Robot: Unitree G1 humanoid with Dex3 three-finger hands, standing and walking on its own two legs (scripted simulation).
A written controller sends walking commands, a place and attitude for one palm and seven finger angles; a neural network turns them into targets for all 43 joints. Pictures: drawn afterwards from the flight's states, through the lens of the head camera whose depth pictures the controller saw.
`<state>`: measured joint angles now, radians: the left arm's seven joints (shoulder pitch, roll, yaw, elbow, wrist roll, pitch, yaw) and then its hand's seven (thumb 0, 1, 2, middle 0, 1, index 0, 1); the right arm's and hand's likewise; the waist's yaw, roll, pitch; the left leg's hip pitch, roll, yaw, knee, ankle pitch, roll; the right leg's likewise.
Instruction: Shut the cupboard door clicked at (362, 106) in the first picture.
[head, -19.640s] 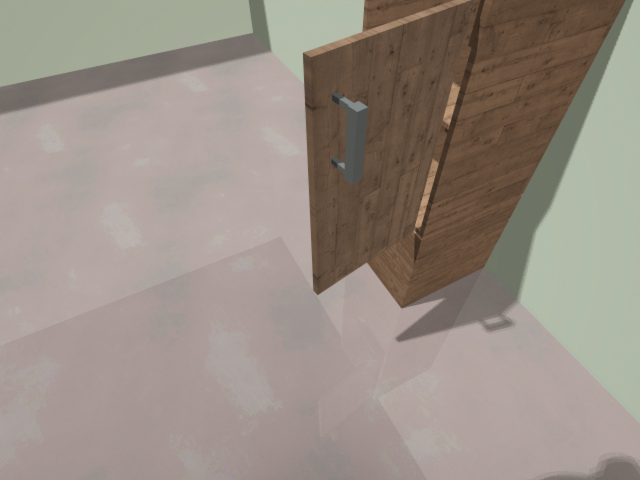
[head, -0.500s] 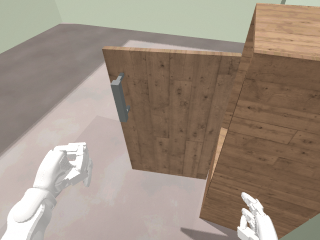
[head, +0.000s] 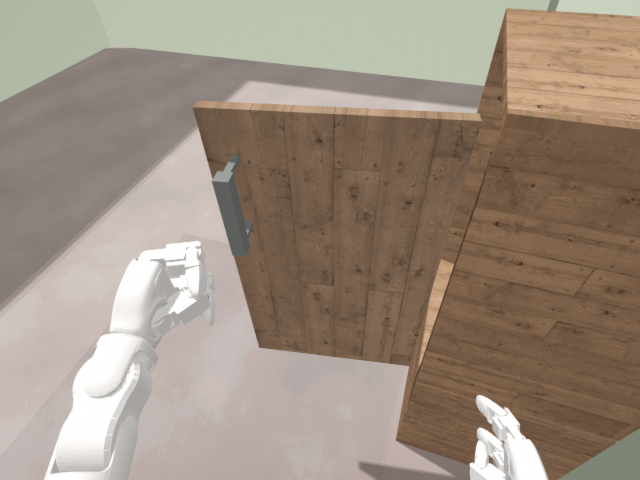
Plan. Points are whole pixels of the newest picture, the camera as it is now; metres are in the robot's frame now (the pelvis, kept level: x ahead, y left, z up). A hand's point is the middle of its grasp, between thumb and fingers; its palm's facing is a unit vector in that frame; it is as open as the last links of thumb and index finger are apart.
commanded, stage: bring the fist close to the handle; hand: left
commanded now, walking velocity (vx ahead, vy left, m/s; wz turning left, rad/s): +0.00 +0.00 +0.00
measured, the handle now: (237, 207) +0.44 +0.15 +0.12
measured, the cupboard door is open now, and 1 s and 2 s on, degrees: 100 100 85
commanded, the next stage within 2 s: push the door shut along its arc in 0.82 s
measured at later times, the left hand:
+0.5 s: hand (261, 263) +0.35 +0.10 +0.11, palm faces -0.10 -0.99 -0.04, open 3.1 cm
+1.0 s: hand (246, 260) +0.34 +0.12 +0.13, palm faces -0.07 -1.00 -0.05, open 3.1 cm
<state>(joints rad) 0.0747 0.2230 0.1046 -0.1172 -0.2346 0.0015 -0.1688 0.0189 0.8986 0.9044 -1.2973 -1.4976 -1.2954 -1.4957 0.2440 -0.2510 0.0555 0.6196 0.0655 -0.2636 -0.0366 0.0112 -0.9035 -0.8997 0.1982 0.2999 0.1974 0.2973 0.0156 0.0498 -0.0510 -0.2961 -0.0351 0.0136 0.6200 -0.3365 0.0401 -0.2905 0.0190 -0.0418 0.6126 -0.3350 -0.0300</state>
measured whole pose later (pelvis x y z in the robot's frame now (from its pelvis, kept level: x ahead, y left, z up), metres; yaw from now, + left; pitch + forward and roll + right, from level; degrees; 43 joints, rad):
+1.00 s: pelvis +0.00 -0.01 +0.00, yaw +0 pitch +1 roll +0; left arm -0.19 0.21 0.06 0.18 -0.19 -0.03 -0.10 0.02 0.90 0.90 -1.30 -1.50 -1.30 -1.50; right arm 0.20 -0.25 0.05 0.62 0.07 -0.13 -0.03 0.01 -0.91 -0.90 0.20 0.30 0.20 0.30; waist -0.01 0.03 -0.04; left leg -0.29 -0.02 0.02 0.60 -0.33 0.03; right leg -0.29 0.03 -0.04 0.60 -0.33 -0.04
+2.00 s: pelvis +0.00 +0.00 -0.01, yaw -1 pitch +8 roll +0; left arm -0.88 0.29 0.12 1.02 -0.17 -0.20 -0.32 0.02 0.90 0.90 -1.30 -1.50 -1.30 -1.50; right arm 0.33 -0.28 0.03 0.70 0.04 -0.09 -0.03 0.01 -0.91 -0.90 0.20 0.30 0.20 0.30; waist -0.13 0.02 -0.03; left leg -0.45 -0.03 0.03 0.66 -0.34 0.04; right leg -0.46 0.02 -0.03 0.67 -0.34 -0.03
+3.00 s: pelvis +0.00 +0.00 -0.02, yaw +0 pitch +18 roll -1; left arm -1.31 0.28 0.21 1.31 -0.16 -0.15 -0.18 0.04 0.98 0.99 -1.30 -1.50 -1.31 -1.50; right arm 0.41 -0.29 0.01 0.77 -0.01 -0.12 0.00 0.00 -0.91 -0.90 0.20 0.30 0.20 0.30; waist -0.20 0.05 -0.06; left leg -0.74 -0.02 0.01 0.79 -0.38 0.04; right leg -0.73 0.03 -0.05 0.77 -0.37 -0.04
